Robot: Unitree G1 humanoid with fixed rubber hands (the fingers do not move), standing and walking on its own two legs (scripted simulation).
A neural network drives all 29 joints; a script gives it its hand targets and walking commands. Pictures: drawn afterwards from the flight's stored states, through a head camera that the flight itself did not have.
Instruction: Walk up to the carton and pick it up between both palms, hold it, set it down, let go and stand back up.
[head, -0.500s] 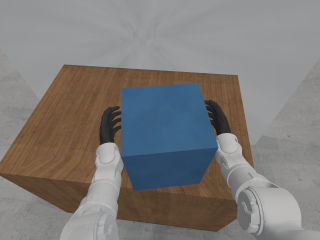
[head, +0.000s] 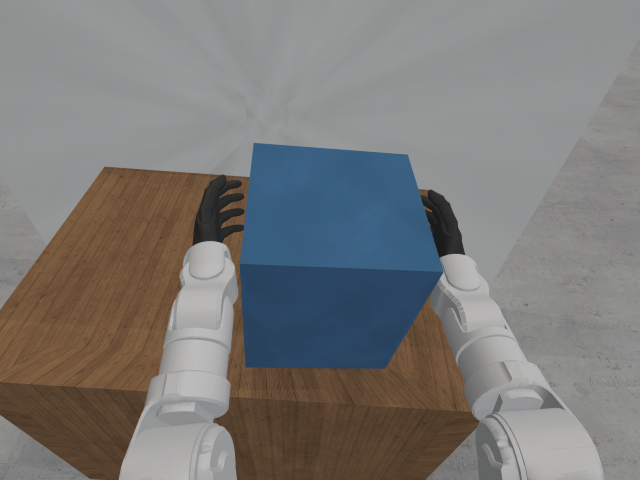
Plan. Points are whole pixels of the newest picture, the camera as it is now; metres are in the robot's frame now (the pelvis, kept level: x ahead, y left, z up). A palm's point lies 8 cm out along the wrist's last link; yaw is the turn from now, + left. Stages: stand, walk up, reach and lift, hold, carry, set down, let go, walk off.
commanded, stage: reach and lift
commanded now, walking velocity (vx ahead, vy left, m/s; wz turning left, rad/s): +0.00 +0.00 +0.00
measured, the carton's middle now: (324, 264) +0.39 +0.02 +0.06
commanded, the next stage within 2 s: hold in 1.72 s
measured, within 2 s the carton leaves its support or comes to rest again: neither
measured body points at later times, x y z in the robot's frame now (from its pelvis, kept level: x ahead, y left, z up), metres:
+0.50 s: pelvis -0.01 +0.01 +0.00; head -0.04 +0.03 +0.45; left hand +0.38 +0.17 +0.16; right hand +0.37 -0.14 +0.13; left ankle -0.01 +0.12 -0.75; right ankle +0.02 -0.10 -0.75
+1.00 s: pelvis -0.01 +0.02 +0.00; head -0.04 +0.04 +0.45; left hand +0.38 +0.16 +0.18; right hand +0.36 -0.14 +0.14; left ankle -0.01 +0.12 -0.75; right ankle +0.02 -0.10 -0.75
